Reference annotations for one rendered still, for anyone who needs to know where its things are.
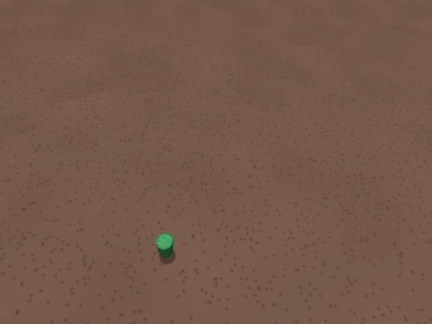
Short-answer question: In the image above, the cup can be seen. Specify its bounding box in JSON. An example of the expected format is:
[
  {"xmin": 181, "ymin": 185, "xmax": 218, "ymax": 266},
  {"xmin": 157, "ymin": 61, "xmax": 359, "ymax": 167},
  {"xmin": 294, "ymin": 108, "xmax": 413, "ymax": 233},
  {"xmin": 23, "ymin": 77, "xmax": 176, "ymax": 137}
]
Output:
[{"xmin": 155, "ymin": 233, "xmax": 173, "ymax": 259}]

